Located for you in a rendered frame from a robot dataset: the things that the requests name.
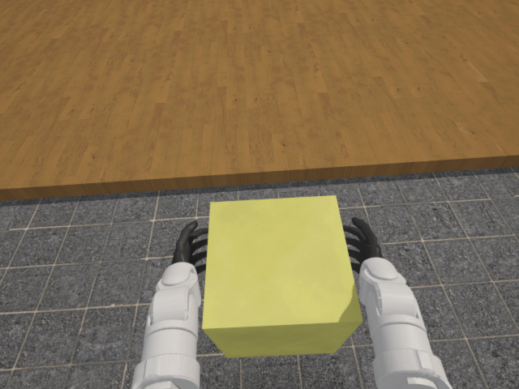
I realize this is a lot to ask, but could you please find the robot left forearm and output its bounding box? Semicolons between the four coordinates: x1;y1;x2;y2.
131;262;202;389

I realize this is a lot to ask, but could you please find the robot left hand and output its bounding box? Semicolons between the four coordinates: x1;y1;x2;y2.
172;220;208;275

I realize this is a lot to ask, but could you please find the carton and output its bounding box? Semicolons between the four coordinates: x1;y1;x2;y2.
202;195;363;358

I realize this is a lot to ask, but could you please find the robot right forearm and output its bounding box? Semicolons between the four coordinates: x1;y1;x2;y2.
359;258;453;389

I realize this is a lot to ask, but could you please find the robot right hand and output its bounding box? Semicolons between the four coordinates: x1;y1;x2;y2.
342;217;383;274

